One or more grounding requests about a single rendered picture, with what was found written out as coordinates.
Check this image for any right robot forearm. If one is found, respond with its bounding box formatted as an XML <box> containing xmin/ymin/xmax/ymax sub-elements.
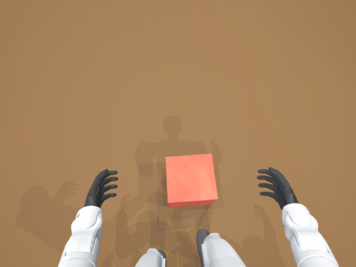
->
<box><xmin>281</xmin><ymin>203</ymin><xmax>339</xmax><ymax>267</ymax></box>

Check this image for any left robot hand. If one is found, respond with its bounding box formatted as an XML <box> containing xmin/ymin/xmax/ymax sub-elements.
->
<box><xmin>84</xmin><ymin>169</ymin><xmax>118</xmax><ymax>208</ymax></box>

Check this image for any right robot hand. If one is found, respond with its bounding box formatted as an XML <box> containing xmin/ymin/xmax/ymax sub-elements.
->
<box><xmin>257</xmin><ymin>167</ymin><xmax>298</xmax><ymax>210</ymax></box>

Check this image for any left robot thigh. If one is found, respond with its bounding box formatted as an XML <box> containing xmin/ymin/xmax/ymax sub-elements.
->
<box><xmin>135</xmin><ymin>253</ymin><xmax>166</xmax><ymax>267</ymax></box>

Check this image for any carton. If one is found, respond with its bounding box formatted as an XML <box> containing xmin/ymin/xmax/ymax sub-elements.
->
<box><xmin>166</xmin><ymin>154</ymin><xmax>218</xmax><ymax>207</ymax></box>

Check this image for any robot right shin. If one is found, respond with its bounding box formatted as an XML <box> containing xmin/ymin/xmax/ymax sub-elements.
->
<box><xmin>204</xmin><ymin>233</ymin><xmax>221</xmax><ymax>241</ymax></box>

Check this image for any left robot forearm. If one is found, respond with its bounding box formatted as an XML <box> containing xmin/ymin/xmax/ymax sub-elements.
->
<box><xmin>58</xmin><ymin>206</ymin><xmax>103</xmax><ymax>267</ymax></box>

